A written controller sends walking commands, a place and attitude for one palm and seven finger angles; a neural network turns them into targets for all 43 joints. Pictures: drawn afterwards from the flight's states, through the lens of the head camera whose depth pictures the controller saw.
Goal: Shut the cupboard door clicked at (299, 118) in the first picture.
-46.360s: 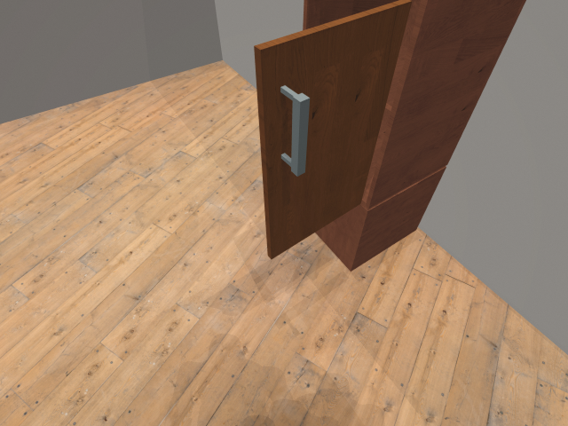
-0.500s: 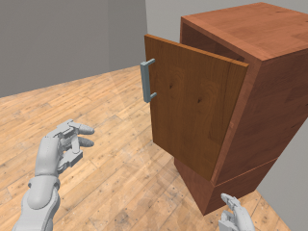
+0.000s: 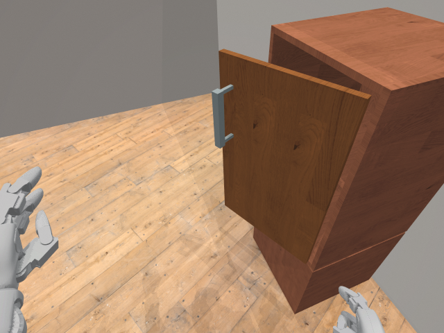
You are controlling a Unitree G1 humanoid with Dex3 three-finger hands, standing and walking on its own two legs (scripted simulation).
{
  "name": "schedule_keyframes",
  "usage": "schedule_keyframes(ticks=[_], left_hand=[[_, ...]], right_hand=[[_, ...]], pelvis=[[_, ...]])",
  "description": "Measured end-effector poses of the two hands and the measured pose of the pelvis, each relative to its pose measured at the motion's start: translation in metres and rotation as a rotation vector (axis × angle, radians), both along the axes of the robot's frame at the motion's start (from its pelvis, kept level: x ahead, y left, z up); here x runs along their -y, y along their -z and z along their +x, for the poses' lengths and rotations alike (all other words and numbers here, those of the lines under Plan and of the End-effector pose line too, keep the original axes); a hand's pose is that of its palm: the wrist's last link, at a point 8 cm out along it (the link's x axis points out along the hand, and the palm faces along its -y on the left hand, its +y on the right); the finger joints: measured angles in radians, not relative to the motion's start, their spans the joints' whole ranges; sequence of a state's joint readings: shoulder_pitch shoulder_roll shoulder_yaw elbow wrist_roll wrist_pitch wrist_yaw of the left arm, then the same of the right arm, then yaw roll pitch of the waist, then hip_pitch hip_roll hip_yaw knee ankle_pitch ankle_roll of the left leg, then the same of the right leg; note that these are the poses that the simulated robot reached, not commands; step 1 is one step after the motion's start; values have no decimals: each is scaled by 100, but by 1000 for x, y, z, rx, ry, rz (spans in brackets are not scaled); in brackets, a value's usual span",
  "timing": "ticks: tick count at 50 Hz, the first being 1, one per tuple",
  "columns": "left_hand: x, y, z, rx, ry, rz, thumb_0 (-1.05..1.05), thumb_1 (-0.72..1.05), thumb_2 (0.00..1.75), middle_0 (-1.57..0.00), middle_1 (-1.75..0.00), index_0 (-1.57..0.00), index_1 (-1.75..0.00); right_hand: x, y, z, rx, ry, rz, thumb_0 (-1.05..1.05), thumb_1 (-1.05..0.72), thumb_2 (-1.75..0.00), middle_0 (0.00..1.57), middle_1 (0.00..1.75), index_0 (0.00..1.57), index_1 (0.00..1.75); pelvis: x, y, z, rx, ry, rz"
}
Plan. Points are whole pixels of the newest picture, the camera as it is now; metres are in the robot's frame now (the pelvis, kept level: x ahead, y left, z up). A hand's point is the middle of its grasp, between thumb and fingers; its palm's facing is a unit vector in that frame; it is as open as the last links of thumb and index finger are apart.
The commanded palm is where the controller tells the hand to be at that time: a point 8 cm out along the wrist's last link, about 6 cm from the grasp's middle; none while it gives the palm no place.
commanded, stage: draw the hand back to the body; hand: left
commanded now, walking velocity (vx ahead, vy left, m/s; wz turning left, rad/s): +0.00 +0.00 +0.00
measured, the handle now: (224, 117) +0.62 +0.08 +0.08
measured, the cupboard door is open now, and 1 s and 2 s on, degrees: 25 25 25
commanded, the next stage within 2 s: step back with the hand held close in 0.16 s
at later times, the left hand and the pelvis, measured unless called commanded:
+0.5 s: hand (56, 233) +0.19 +0.27 +0.16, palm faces +0.40 -0.80 -0.45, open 7.4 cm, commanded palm +0.14 +0.31 +0.17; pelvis -0.01 +0.01 +0.00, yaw -1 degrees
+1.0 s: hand (16, 269) +0.14 +0.29 +0.15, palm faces +0.44 -0.77 -0.46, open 7.4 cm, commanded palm +0.08 +0.32 +0.17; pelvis -0.07 +0.03 -0.02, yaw -2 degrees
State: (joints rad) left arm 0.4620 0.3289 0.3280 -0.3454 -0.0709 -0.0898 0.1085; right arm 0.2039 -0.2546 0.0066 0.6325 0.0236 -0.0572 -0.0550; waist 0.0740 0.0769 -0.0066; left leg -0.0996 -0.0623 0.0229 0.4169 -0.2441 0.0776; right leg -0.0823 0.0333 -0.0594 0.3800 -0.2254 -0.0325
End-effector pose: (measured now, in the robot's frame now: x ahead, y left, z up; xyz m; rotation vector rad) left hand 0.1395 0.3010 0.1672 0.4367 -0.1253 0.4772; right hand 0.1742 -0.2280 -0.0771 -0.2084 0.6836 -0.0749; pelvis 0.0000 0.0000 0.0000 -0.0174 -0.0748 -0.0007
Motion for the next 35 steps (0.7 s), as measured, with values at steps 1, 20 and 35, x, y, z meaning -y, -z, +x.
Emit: schedule_keyframes(ticks=[1,20,35], left_hand=[[1,1,1,2,7,-5,2,89,90,-24,-34,-24,-34],[-5,-13,7,27,42,75,2,89,90,-21,-31,-21,-31],[-10,-9,6,9,151,155,2,89,89,-21,-31,-22,-31]], right_hand=[[-1,-1,1,6,-2,1,1,-91,-90,20,30,20,30],[-6,3,-10,-22,18,16,1,-91,-90,20,30,20,30],[13,2,-51,-63,160,-62,1,-91,-90,20,30,20,30]], pelvis=[[0,0,0,0,1,0],[-3,1,-3,-38,13,-11],[-18,11,-26,-81,45,2]])
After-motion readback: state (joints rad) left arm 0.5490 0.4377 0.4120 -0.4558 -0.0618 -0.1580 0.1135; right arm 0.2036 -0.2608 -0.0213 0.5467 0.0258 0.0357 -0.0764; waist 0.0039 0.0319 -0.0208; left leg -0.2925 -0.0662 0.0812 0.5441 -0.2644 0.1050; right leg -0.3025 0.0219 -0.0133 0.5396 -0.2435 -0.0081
